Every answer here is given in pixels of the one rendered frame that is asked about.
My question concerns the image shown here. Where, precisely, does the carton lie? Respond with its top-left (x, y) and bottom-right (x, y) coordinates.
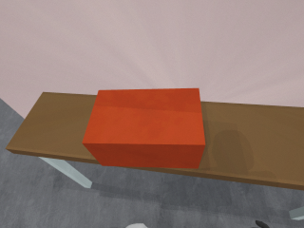
top-left (82, 87), bottom-right (206, 169)

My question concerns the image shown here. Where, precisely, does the table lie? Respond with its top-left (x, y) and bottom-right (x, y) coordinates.
top-left (5, 92), bottom-right (304, 220)

